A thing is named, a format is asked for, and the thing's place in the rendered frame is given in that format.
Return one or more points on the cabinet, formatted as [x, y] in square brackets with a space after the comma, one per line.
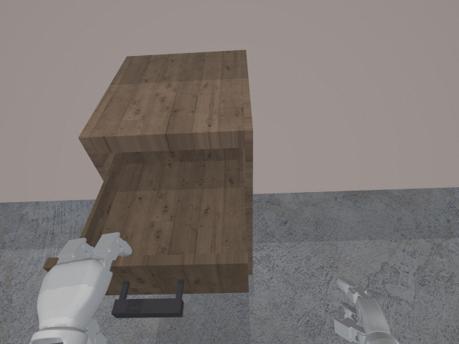
[173, 102]

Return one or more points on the robot left forearm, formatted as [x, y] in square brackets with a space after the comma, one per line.
[59, 335]

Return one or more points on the robot right hand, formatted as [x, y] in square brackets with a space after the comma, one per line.
[354, 324]

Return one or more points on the handle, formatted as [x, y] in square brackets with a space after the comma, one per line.
[164, 307]

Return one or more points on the drawer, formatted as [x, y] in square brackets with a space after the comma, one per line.
[182, 212]

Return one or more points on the robot left hand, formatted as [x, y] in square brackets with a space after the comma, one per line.
[73, 289]

